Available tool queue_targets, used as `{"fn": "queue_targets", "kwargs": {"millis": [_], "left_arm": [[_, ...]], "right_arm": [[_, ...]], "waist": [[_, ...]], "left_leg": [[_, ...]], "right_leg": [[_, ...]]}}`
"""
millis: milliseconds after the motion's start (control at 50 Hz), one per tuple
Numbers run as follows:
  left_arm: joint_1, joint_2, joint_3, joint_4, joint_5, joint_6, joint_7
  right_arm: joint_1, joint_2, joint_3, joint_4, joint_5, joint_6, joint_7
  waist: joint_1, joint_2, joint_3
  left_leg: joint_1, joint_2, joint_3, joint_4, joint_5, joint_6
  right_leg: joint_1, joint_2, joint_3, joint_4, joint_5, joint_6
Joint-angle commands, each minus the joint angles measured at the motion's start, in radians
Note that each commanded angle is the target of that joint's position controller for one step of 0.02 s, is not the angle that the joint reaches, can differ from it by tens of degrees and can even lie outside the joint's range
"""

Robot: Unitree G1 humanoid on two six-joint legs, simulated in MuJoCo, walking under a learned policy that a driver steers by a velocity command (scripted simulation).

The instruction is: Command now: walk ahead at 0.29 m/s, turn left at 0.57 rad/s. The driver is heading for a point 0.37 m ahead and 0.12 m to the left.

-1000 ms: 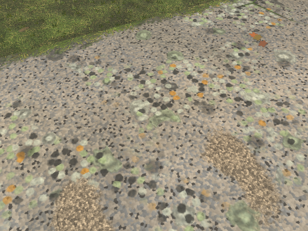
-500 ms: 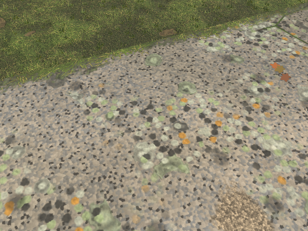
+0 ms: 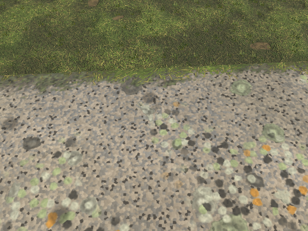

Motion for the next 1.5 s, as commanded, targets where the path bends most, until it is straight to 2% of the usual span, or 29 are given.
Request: {"fn": "queue_targets", "kwargs": {"millis": [20, 60, 100, 220, 300, 420, 480, 520, 540, 560, 580, 600, 640, 700, 840, 940, 980, 1000, 1020, 1040, 1060, 1080, 1120, 1200, 1340, 1420, 1460, 1480, 1500], "left_arm": [[-0.028, 0.11, 0.017, -0.119, 0.013, -0.016, 0.001], [0.014, 0.106, 0.018, -0.121, 0.035, 0.029, -0.004], [0.017, 0.091, 0.014, -0.131, 0.032, 0.055, -0.006], [-0.129, 0.118, 0.014, -0.192, 0.028, 0.08, 0.0], [-0.213, 0.127, 0.011, -0.227, 0.021, 0.085, 0.005], [-0.258, 0.142, 0.003, -0.259, 0.002, 0.072, 0.012], [-0.232, 0.153, -0.001, -0.265, -0.01, 0.062, 0.017], [-0.16, 0.155, -0.001, -0.253, -0.008, 0.053, 0.023], [-0.102, 0.169, 0.003, -0.241, 0.003, 0.044, 0.031], [-0.09, 0.246, 0.017, -0.251, 0.014, 0.042, 0.044], [-0.111, 0.298, 0.022, -0.264, 0.004, 0.059, 0.036], [-0.057, 0.248, 0.02, -0.252, -0.008, 0.068, 0.029], [-0.142, 0.167, -0.002, -0.271, -0.001, 0.073, 0.026], [-0.174, 0.181, 0.004, -0.275, 0.017, 0.072, 0.028], [-0.094, 0.209, 0.026, -0.243, 0.021, 0.066, 0.015], [-0.082, 0.268, 0.052, -0.236, 0.033, 0.074, -0.011], [-0.098, 0.268, 0.055, -0.232, 0.02, 0.081, -0.014], [-0.106, 0.235, 0.049, -0.232, 0.022, 0.082, -0.014], [-0.123, 0.153, 0.027, -0.251, 0.025, 0.082, -0.024], [-0.208, 0.123, 0.014, -0.325, 0.039, 0.081, -0.026], [-0.274, 0.197, 0.032, -0.339, 0.039, 0.07, -0.03], [-0.235, 0.211, 0.038, -0.321, 0.017, 0.059, -0.043], [-0.144, 0.212, 0.041, -0.254, 0.029, 0.046, -0.055], [-0.091, 0.164, 0.03, -0.203, 0.031, 0.059, -0.052], [-0.236, 0.123, 0.005, -0.23, 0.021, 0.067, -0.05], [-0.138, 0.135, 0.007, -0.187, 0.015, 0.051, -0.028], [0.017, 0.152, 0.012, -0.137, 0.022, 0.026, -0.007], [0.115, 0.232, 0.022, -0.131, 0.031, 0.013, 0.004], [0.091, 0.254, 0.028, -0.125, -0.001, 0.027, -0.001]], "right_arm": [[0.14, -0.135, -0.045, -0.018, 0.03, 0.001, -0.02], [0.113, -0.107, -0.03, -0.026, 0.034, -0.002, -0.019], [0.135, -0.148, -0.039, -0.022, 0.022, -0.011, -0.014], [0.212, -0.172, -0.044, -0.025, 0.024, 0.013, -0.028], [0.249, -0.179, -0.048, -0.035, 0.016, 0.03, -0.037], [0.259, -0.197, -0.054, -0.05, 0.0, 0.047, -0.038], [0.217, -0.209, -0.057, -0.065, 0.0, 0.055, -0.033], [0.147, -0.21, -0.057, -0.084, 0.014, 0.056, -0.029], [0.108, -0.199, -0.052, -0.099, 0.028, 0.052, -0.029], [0.174, -0.125, -0.033, -0.113, 0.033, 0.048, -0.029], [0.255, -0.137, -0.039, -0.114, 0.022, 0.057, -0.036], [0.256, -0.201, -0.053, -0.084, -0.019, 0.065, -0.037], [0.195, -0.2, -0.056, -0.067, -0.008, 0.081, -0.02], [0.169, -0.184, -0.048, -0.073, 0.016, 0.097, 0.012], [0.064, -0.138, -0.021, -0.115, 0.013, 0.109, 0.029], [0.014, -0.146, -0.009, -0.15, 0.012, 0.098, 0.055], [0.095, -0.131, -0.004, -0.117, 0.01, 0.082, 0.055], [0.208, -0.14, -0.01, -0.063, 0.005, 0.07, 0.046], [0.318, -0.207, -0.027, -0.03, -0.006, 0.057, 0.032], [0.324, -0.332, -0.05, -0.075, -0.002, 0.049, 0.023], [0.297, -0.275, -0.042, -0.065, -0.009, 0.052, 0.007], [0.241, -0.236, -0.026, -0.069, -0.002, 0.049, -0.002], [0.171, -0.196, -0.013, -0.077, 0.01, 0.026, -0.01], [0.224, -0.172, -0.003, -0.032, 0.019, -0.012, -0.008], [0.323, -0.155, 0.009, 0.036, 0.009, 0.007, -0.031], [0.274, -0.161, 0.012, 0.05, 0.01, 0.004, -0.043], [0.231, -0.16, 0.016, 0.053, 0.031, -0.01, -0.041], [0.272, -0.104, 0.033, 0.024, 0.034, -0.022, -0.04], [0.402, -0.089, 0.027, 0.067, 0.047, 0.001, -0.041]], "waist": [[-0.028, -0.041, -0.13], [0.017, -0.022, -0.127], [0.026, -0.012, -0.149], [-0.031, 0.053, -0.164], [-0.064, 0.067, -0.139], [-0.08, 0.081, -0.115], [-0.063, 0.094, -0.109], [-0.01, 0.097, -0.1], [0.023, 0.071, -0.113], [-0.016, -0.132, -0.179], [-0.051, -0.283, -0.191], [-0.035, -0.173, -0.178], [-0.055, -0.092, -0.109], [-0.057, -0.156, -0.11], [-0.008, -0.16, -0.109], [0.014, -0.201, -0.085], [-0.044, -0.137, -0.069], [-0.087, -0.063, -0.073], [-0.132, 0.202, -0.059], [-0.143, 0.301, 0.018], [-0.142, 0.15, 0.092], [-0.083, 0.151, 0.104], [-0.025, 0.138, 0.08], [-0.007, 0.074, -0.039], [-0.079, 0.101, -0.019], [-0.033, 0.099, -0.045], [0.056, 0.049, -0.118], [0.057, -0.107, -0.252], [0.006, -0.256, -0.355]], "left_leg": [[0.393, 0.325, -0.396, -0.244, 0.758, 0.185], [0.27, 0.268, -0.325, -0.271, 0.787, 0.148], [0.249, 0.237, -0.297, -0.264, 0.866, 0.132], [0.312, 0.198, -0.343, -0.241, 0.744, 0.042], [0.382, 0.214, -0.432, -0.227, 0.621, 0.038], [0.425, 0.223, -0.531, -0.149, 0.718, 0.07], [0.4, 0.206, -0.591, -0.119, 0.702, 0.058], [0.319, 0.153, -0.606, -0.09, 0.571, 0.001], [0.228, 0.108, -0.581, -0.032, 0.443, -0.049], [0.123, 0.017, -0.43, 0.17, 0.036, -0.108], [-0.05, -0.151, -0.244, 0.322, -0.542, -0.135], [-0.062, -0.067, -0.212, 0.508, -0.514, -0.151], [-0.059, -0.01, -0.203, 0.596, -0.36, -0.175], [-0.048, -0.011, -0.162, 0.621, -0.255, -0.206], [-0.03, 0.053, -0.112, 0.375, -0.253, -0.195], [0.158, 0.063, -0.02, 0.098, -0.3, -0.124], [0.34, 0.041, 0.012, -0.094, -0.2, -0.079], [0.483, 0.019, -0.017, -0.166, -0.224, -0.057], [0.569, 0.218, -0.341, -0.35, -0.474, -0.01], [0.506, 0.454, -0.837, -0.498, -0.72, 0.116], [0.415, 0.442, -0.795, -0.521, -0.694, 0.147], [0.375, 0.387, -0.7, -0.513, -0.619, 0.128], [0.374, 0.272, -0.505, -0.495, -0.276, 0.075], [0.42, 0.233, -0.308, -0.347, 0.596, 0.055], [0.476, 0.244, -0.288, -0.253, 0.769, 0.033], [0.425, 0.234, -0.307, -0.141, 0.885, -0.013], [0.359, 0.174, -0.284, 0.042, 0.763, -0.06], [0.225, 0.102, -0.245, 0.261, 0.298, -0.09], [0.14, -0.054, -0.195, 0.46, -0.41, -0.114]], "right_leg": [[-0.368, -0.042, 0.114, 0.094, 0.083, 0.011], [-0.275, -0.048, 0.115, 0.004, 0.082, 0.031], [-0.267, -0.037, 0.103, -0.061, 0.112, 0.043], [-0.369, -0.032, 0.119, -0.197, 0.241, 0.054], [-0.42, -0.02, 0.149, -0.28, 0.236, 0.052], [-0.351, 0.04, 0.167, -0.416, 0.134, 0.02], [-0.232, 0.069, 0.176, -0.547, 0.103, 0.0], [-0.053, 0.083, 0.171, -0.761, 0.186, -0.015], [0.105, 0.037, 0.198, -0.896, 0.326, -0.03], [0.264, -0.206, 0.397, -0.928, 0.531, -0.097], [0.294, -0.403, 0.643, -0.916, 0.869, -0.253], [0.26, -0.402, 0.593, -0.88, 0.974, -0.301], [0.151, -0.279, 0.395, -0.908, 0.796, -0.254], [0.13, -0.179, 0.228, -0.912, 0.785, -0.209], [0.172, -0.236, 0.176, -0.931, 0.592, -0.233], [0.037, -0.253, 0.167, -1.027, -0.034, -0.186], [-0.081, -0.232, 0.104, -0.965, -0.117, -0.144], [-0.19, -0.183, 0.041, -0.835, -0.17, -0.107], [-0.362, -0.079, -0.101, -0.473, -0.196, -0.046], [-0.629, 0.061, -0.02, -0.295, -0.184, -0.012], [-0.626, -0.007, 0.115, -0.239, -0.06, -0.017], [-0.582, -0.023, 0.12, -0.254, 0.054, -0.015], [-0.478, -0.032, 0.1, -0.287, 0.183, 0.005], [-0.365, -0.005, 0.055, -0.259, 0.238, 0.024], [-0.34, 0.023, 0.032, -0.482, 0.282, -0.012], [-0.104, 0.074, 0.032, -0.652, 0.273, -0.067], [0.163, 0.021, 0.086, -0.847, 0.556, -0.102], [0.396, -0.233, 0.319, -0.787, 1.006, -0.166], [0.427, -0.398, 0.543, -0.793, 1.257, -0.345]]}}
